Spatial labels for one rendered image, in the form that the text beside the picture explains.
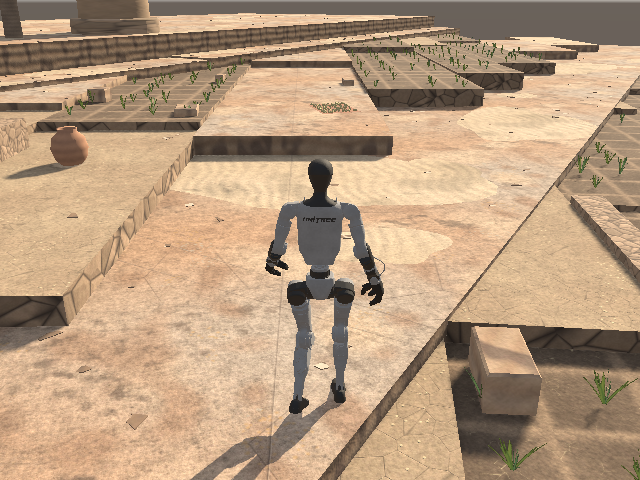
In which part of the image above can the robot left hand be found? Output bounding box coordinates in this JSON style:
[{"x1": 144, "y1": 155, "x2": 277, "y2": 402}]
[{"x1": 265, "y1": 260, "x2": 289, "y2": 276}]

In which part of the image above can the humanoid robot torso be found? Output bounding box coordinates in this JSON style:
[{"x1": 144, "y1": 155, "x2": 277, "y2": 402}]
[{"x1": 296, "y1": 197, "x2": 344, "y2": 300}]

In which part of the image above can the robot left foot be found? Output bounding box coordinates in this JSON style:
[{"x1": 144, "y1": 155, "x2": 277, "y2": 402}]
[{"x1": 289, "y1": 395, "x2": 309, "y2": 414}]

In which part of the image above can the left robot upper arm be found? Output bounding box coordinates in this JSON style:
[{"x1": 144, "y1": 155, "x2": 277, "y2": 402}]
[{"x1": 271, "y1": 201, "x2": 299, "y2": 255}]

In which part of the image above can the right robot forearm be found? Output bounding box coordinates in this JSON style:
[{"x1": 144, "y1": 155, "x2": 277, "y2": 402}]
[{"x1": 359, "y1": 243, "x2": 381, "y2": 285}]

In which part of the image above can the robot right hand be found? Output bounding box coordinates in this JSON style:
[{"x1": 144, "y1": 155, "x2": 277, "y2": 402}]
[{"x1": 361, "y1": 281, "x2": 384, "y2": 306}]

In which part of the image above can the left robot forearm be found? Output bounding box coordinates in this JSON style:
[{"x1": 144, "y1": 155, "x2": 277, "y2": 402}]
[{"x1": 266, "y1": 239, "x2": 282, "y2": 267}]

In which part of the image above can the right robot upper arm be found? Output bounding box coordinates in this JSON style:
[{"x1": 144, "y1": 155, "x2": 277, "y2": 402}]
[{"x1": 341, "y1": 202, "x2": 369, "y2": 259}]

